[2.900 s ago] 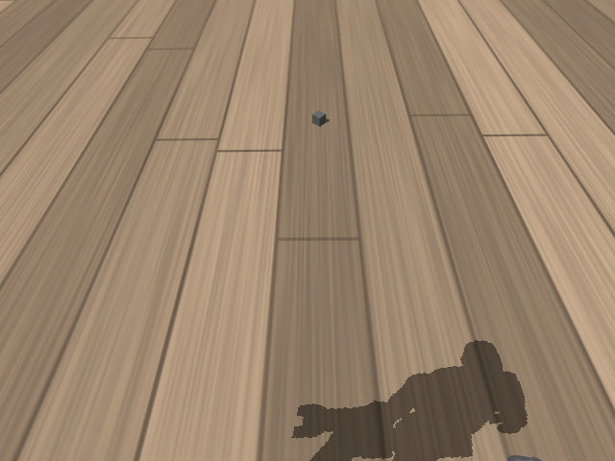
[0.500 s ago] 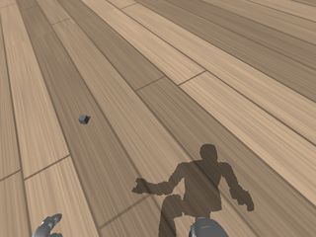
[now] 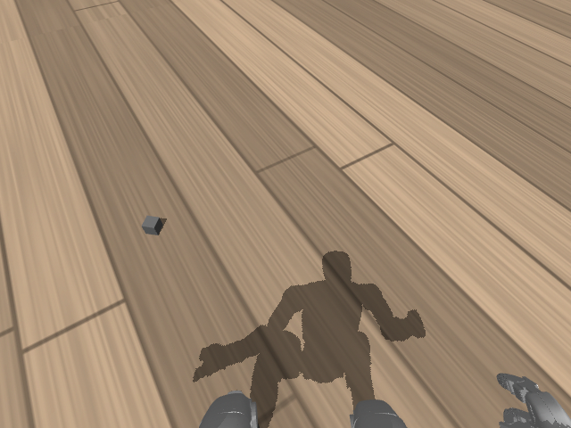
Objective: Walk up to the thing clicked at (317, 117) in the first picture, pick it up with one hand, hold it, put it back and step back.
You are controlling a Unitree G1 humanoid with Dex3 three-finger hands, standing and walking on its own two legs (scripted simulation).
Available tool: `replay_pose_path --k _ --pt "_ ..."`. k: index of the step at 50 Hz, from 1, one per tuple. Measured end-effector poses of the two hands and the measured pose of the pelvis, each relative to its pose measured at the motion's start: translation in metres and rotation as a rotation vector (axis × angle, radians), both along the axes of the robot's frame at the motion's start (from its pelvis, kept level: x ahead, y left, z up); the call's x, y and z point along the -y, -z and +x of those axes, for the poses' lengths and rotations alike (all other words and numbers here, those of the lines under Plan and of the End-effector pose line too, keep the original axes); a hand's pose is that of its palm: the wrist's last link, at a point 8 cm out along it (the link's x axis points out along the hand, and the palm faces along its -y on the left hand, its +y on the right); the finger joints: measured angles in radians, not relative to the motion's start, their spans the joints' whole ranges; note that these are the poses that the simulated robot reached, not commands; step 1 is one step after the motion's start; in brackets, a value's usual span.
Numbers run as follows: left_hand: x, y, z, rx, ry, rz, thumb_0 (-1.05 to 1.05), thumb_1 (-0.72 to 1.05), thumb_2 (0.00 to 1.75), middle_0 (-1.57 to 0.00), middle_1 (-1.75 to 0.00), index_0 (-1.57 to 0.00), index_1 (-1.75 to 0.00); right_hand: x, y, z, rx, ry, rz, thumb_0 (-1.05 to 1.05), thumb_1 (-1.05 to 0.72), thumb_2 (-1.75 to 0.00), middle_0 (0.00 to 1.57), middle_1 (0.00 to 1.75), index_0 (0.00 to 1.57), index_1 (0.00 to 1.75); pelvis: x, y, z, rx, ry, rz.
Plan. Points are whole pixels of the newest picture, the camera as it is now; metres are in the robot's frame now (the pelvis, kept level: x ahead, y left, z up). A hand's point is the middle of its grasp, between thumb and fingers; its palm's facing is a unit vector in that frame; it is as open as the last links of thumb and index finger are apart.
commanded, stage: walk up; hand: left
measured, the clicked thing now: (152, 225) +0.91 +0.56 -0.71
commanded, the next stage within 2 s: none
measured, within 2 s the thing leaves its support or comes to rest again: neither
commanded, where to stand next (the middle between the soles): +0.50 +0.40 m, yaw -8 degrees
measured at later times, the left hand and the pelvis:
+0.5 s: hand (65, 328) +0.27 +0.38 -0.09, palm faces -0.03 -0.85 -0.53, open 7.4 cm; pelvis +0.15 +0.10 +0.01, yaw -4 degrees
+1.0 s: hand out of the picture +0.36 +0.56 -0.12, palm faces -0.13 -0.87 -0.48, open 7.4 cm; pelvis +0.27 +0.26 +0.01, yaw -5 degrees
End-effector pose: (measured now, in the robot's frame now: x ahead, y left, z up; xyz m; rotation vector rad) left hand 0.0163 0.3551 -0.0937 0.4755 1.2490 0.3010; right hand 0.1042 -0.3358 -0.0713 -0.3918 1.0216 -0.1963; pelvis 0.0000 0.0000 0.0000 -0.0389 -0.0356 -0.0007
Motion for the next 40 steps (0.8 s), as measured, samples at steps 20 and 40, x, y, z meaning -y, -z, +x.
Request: replay_pose_path --k 20,40 --pt "-0.037 -0.031 0.232 0.170 0.181 -0.012 0.00 0.90 0.90 -0.21 -0.30 -0.20 -0.30 -0.106 0.049 0.019 -0.186 0.190 0.134 0.01 -0.90 -0.90 0.20 0.30 0.20 0.30 -0.080 -0.006 0.130 0.016 0.084 0.026" --pt "-0.215 -0.020 0.263 0.097 0.102 0.057 0.00 0.89 0.90 -0.21 -0.30 -0.21 -0.30 -0.196 0.022 0.171 -0.099 0.093 0.010 0.01 -0.90 -0.90 0.20 0.30 0.20 0.30 -0.212 0.005 0.222 0.014 0.062 0.010"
